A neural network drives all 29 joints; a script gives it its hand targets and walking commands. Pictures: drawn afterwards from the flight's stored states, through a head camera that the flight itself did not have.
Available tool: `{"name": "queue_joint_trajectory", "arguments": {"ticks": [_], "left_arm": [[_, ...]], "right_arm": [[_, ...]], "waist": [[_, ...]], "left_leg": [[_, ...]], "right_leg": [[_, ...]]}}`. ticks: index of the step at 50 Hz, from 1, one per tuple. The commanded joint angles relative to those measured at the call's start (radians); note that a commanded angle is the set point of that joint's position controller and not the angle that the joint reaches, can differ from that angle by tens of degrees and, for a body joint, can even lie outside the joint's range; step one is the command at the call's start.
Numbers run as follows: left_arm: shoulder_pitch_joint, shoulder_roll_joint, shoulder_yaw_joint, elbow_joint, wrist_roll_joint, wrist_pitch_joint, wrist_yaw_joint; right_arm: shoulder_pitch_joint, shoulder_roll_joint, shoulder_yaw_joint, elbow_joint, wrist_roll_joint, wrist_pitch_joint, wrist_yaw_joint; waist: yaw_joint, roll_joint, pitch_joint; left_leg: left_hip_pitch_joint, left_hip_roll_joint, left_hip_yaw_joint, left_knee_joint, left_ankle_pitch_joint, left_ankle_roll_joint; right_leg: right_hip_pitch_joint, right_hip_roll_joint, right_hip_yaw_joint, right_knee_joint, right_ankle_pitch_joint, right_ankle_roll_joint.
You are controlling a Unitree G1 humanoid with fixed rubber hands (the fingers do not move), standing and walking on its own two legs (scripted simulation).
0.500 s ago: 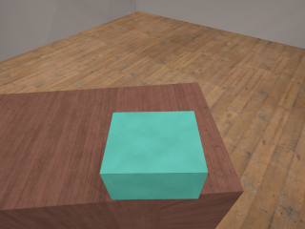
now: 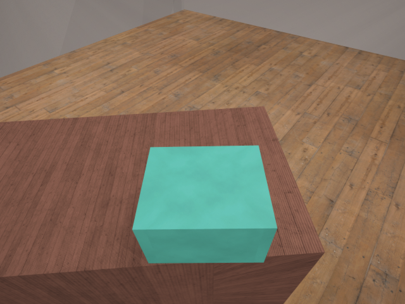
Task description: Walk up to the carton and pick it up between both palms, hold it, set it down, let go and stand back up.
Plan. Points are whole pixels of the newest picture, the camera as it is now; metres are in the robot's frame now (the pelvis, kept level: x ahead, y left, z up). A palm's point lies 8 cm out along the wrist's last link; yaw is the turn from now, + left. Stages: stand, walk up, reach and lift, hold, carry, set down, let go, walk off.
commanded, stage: stand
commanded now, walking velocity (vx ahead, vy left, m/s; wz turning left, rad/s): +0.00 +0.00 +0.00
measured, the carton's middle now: (205, 202) +0.40 +0.01 -0.06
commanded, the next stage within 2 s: none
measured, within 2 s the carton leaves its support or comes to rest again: neither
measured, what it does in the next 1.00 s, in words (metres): stands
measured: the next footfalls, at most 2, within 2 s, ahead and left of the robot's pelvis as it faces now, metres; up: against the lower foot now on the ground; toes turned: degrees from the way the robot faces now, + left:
none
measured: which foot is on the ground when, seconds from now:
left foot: down 0.00-1.00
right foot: down 0.00-1.00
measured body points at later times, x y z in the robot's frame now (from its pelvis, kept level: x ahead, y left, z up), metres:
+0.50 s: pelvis +0.01 +0.00 +0.00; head +0.02 +0.00 +0.45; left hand +0.07 +0.29 -0.13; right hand +0.07 -0.30 -0.13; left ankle +0.02 +0.14 -0.74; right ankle -0.01 -0.13 -0.74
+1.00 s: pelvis +0.01 +0.00 +0.00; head +0.02 +0.00 +0.45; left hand +0.07 +0.29 -0.13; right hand +0.07 -0.30 -0.13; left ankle +0.02 +0.14 -0.74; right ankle -0.01 -0.13 -0.74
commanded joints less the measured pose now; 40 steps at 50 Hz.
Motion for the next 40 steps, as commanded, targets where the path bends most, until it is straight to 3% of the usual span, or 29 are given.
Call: {"name": "queue_joint_trajectory", "arguments": {"ticks": [1, 2, 4, 6, 8, 10, 11, 12, 13, 15, 16, 17, 18, 19, 23, 25, 26, 27, 28, 29, 31, 32, 33, 34, 35, 36, 38, 39, 40], "left_arm": [[-0.068, 0.247, 0.036, -0.026, 0.082, -0.025, 0.015], [-0.081, 0.255, 0.044, -0.027, 0.076, -0.033, 0.015], [-0.092, 0.237, 0.041, -0.042, 0.079, -0.024, 0.009], [-0.099, 0.266, 0.049, -0.019, 0.09, -0.021, 0.016], [-0.087, 0.254, 0.051, -0.033, 0.086, -0.023, 0.017], [-0.073, 0.259, 0.051, -0.03, 0.074, -0.021, 0.016], [-0.106, 0.252, 0.051, -0.032, 0.081, -0.023, 0.015], [-0.099, 0.265, 0.051, -0.016, 0.086, -0.02, 0.016], [-0.089, 0.245, 0.049, -0.035, 0.079, -0.02, 0.012], [-0.098, 0.214, 0.04, -0.035, 0.076, -0.025, 0.014], [-0.077, 0.249, 0.041, -0.027, 0.079, -0.024, 0.015], [-0.077, 0.242, 0.04, -0.023, 0.084, -0.026, 0.017], [-0.081, 0.27, 0.047, -0.017, 0.077, -0.027, 0.016], [-0.105, 0.269, 0.053, -0.034, 0.085, -0.024, 0.012], [-0.103, 0.233, 0.041, -0.034, 0.082, -0.026, 0.014], [-0.106, 0.211, 0.034, -0.025, 0.081, -0.024, 0.015], [-0.085, 0.256, 0.041, -0.027, 0.083, -0.027, 0.018], [-0.094, 0.25, 0.046, -0.024, 0.084, -0.03, 0.021], [-0.111, 0.22, 0.037, -0.038, 0.089, -0.027, 0.018], [-0.116, 0.219, 0.037, -0.036, 0.082, -0.027, 0.018], [-0.059, 0.218, 0.035, -0.025, 0.075, -0.03, 0.015], [-0.089, 0.239, 0.039, -0.029, 0.076, -0.028, 0.014], [-0.075, 0.258, 0.044, -0.023, 0.082, -0.025, 0.017], [-0.075, 0.245, 0.043, -0.021, 0.081, -0.021, 0.018], [-0.111, 0.248, 0.041, -0.031, 0.09, -0.02, 0.017], [-0.105, 0.262, 0.046, -0.032, 0.083, -0.017, 0.018], [-0.071, 0.233, 0.038, -0.029, 0.076, -0.022, 0.02], [-0.088, 0.246, 0.038, -0.025, 0.085, -0.028, 0.024], [-0.094, 0.259, 0.045, -0.027, 0.081, -0.027, 0.022]], "right_arm": [[-0.082, -0.2, -0.066, -0.024, 0.007, -0.016, -0.009], [-0.102, -0.179, -0.061, -0.043, 0.009, -0.013, -0.006], [-0.078, -0.206, -0.07, -0.037, 0.003, -0.006, -0.009], [-0.116, -0.189, -0.061, -0.044, 0.008, -0.012, -0.007], [-0.098, -0.185, -0.064, -0.04, 0.009, -0.021, -0.006], [-0.089, -0.204, -0.066, -0.024, 0.002, -0.017, -0.016], [-0.096, -0.189, -0.062, -0.038, 0.009, -0.017, -0.011], [-0.079, -0.174, -0.054, -0.029, 0.013, -0.02, -0.008], [-0.089, -0.206, -0.064, -0.03, 0.016, -0.011, -0.01], [-0.092, -0.201, -0.071, -0.039, 0.016, -0.011, -0.012], [-0.099, -0.203, -0.065, -0.038, 0.011, -0.01, -0.009], [-0.125, -0.186, -0.064, -0.044, 0.012, -0.014, -0.006], [-0.081, -0.179, -0.056, -0.033, 0.019, -0.013, -0.009], [-0.101, -0.175, -0.059, -0.025, 0.014, -0.013, -0.012], [-0.104, -0.2, -0.063, -0.043, 0.018, -0.016, -0.009], [-0.103, -0.207, -0.064, -0.03, 0.009, -0.02, -0.013], [-0.102, -0.202, -0.068, -0.032, 0.004, -0.016, -0.009], [-0.098, -0.206, -0.07, -0.027, 0.008, -0.013, -0.014], [-0.104, -0.183, -0.064, -0.036, 0.007, -0.014, -0.014], [-0.09, -0.201, -0.071, -0.037, 0.01, -0.018, -0.014], [-0.117, -0.206, -0.069, -0.032, 0.015, -0.02, -0.014], [-0.105, -0.173, -0.058, -0.04, 0.018, -0.023, -0.014], [-0.125, -0.207, -0.065, -0.027, 0.012, -0.015, -0.01], [-0.116, -0.184, -0.058, -0.04, 0.017, -0.013, -0.016], [-0.122, -0.18, -0.058, -0.025, 0.012, -0.013, -0.018], [-0.107, -0.174, -0.052, -0.027, 0.022, -0.017, -0.013], [-0.112, -0.2, -0.057, -0.02, 0.017, -0.017, -0.018], [-0.097, -0.194, -0.057, -0.026, 0.019, -0.012, -0.01], [-0.077, -0.198, -0.059, -0.013, 0.012, -0.015, -0.014]], "waist": [[0.002, -0.042, 0.078], [0.004, -0.005, 0.084], [0.004, -0.045, 0.052], [-0.005, 0.017, 0.037], [0.015, -0.052, 0.049], [0.014, 0.013, 0.036], [-0.01, -0.042, 0.036], [-0.013, 0.016, 0.042], [0.005, 0.002, 0.086], [-0.009, -0.008, 0.019], [0.002, -0.035, 0.028], [0.0, -0.001, 0.001], [-0.012, -0.019, 0.012], [0.002, 0.01, 0.064], [0.0, -0.051, 0.054], [-0.016, -0.004, 0.042], [-0.007, -0.021, 0.023], [-0.003, 0.011, 0.025], [-0.004, -0.037, 0.039], [-0.016, -0.025, 0.032], [0.019, 0.033, -0.014], [-0.014, -0.007, 0.04], [0.011, -0.021, 0.022], [0.005, -0.001, 0.031], [0.006, -0.039, 0.017], [-0.012, -0.028, 0.007], [0.007, 0.002, 0.049], [-0.019, -0.011, 0.017], [-0.011, -0.048, 0.052]], "left_leg": [[-0.022, 0.073, -0.102, -0.12, 0.066, 0.058], [-0.039, 0.07, -0.106, -0.14, 0.071, 0.063], [-0.013, 0.056, -0.089, -0.118, 0.058, 0.048], [0.013, 0.063, -0.097, -0.128, 0.053, 0.054], [-0.013, 0.07, -0.109, -0.12, 0.117, 0.052], [-0.006, 0.058, -0.081, -0.125, 0.101, 0.053], [0.002, 0.059, -0.088, -0.127, 0.085, 0.05], [0.002, 0.075, -0.094, -0.126, 0.099, 0.055], [-0.016, 0.076, -0.1, -0.137, 0.111, 0.05], [0.03, 0.07, -0.087, -0.118, 0.116, 0.046], [0.036, 0.074, -0.103, -0.123, 0.115, 0.053], [0.016, 0.072, -0.096, -0.112, 0.109, 0.056], [0.004, 0.062, -0.099, -0.128, 0.107, 0.049], [-0.007, 0.059, -0.091, -0.133, 0.081, 0.046], [0.003, 0.071, -0.104, -0.133, 0.091, 0.053], [0.011, 0.068, -0.099, -0.143, 0.068, 0.055], [0.035, 0.075, -0.09, -0.123, 0.111, 0.06], [0.045, 0.067, -0.093, -0.13, 0.16, 0.046], [0.021, 0.074, -0.073, -0.118, 0.144, 0.053], [0.025, 0.078, -0.09, -0.12, 0.173, 0.06], [0.066, 0.09, -0.091, -0.11, 0.21, 0.056], [0.032, 0.078, -0.096, -0.123, 0.179, 0.051], [0.025, 0.091, -0.104, -0.124, 0.178, 0.06], [0.014, 0.073, -0.078, -0.12, 0.15, 0.044], [0.022, 0.078, -0.088, -0.116, 0.12, 0.052], [0.021, 0.072, -0.088, -0.134, 0.089, 0.05], [0.021, 0.077, -0.095, -0.124, 0.15, 0.06], [0.053, 0.071, -0.084, -0.123, 0.123, 0.048], [0.025, 0.077, -0.082, -0.125, 0.141, 0.056]], "right_leg": [[-0.052, -0.092, 0.076, -0.144, 0.094, -0.043], [-0.05, -0.105, 0.097, -0.133, 0.102, -0.047], [-0.06, -0.085, 0.08, -0.14, 0.077, -0.041], [-0.051, -0.098, 0.092, -0.141, 0.074, -0.043], [-0.045, -0.09, 0.079, -0.135, 0.123, -0.046], [-0.026, -0.1, 0.09, -0.133, 0.143, -0.044], [-0.046, -0.087, 0.079, -0.128, 0.151, -0.043], [-0.048, -0.099, 0.079, -0.115, 0.136, -0.045], [-0.081, -0.094, 0.085, -0.121, 0.107, -0.047], [-0.057, -0.093, 0.071, -0.131, 0.141, -0.049], [-0.055, -0.083, 0.068, -0.136, 0.153, -0.038], [-0.029, -0.093, 0.074, -0.134, 0.175, -0.036], [-0.039, -0.102, 0.083, -0.131, 0.139, -0.04], [-0.058, -0.094, 0.09, -0.138, 0.077, -0.041], [-0.085, -0.096, 0.083, -0.147, 0.082, -0.044], [-0.049, -0.099, 0.082, -0.144, 0.144, -0.041], [-0.048, -0.099, 0.094, -0.138, 0.138, -0.044], [-0.05, -0.098, 0.082, -0.135, 0.161, -0.044], [-0.054, -0.097, 0.084, -0.144, 0.17, -0.039], [-0.041, -0.104, 0.086, -0.12, 0.206, -0.049], [-0.024, -0.107, 0.085, -0.12, 0.209, -0.047], [-0.045, -0.097, 0.089, -0.133, 0.189, -0.041], [-0.026, -0.102, 0.078, -0.121, 0.195, -0.043], [-0.031, -0.098, 0.079, -0.135, 0.145, -0.039], [-0.028, -0.107, 0.083, -0.136, 0.172, -0.044], [-0.013, -0.104, 0.09, -0.136, 0.173, -0.044], [-0.05, -0.113, 0.097, -0.151, 0.188, -0.051], [-0.07, -0.107, 0.088, -0.138, 0.175, -0.046], [-0.056, -0.101, 0.096, -0.135, 0.18, -0.043]]}}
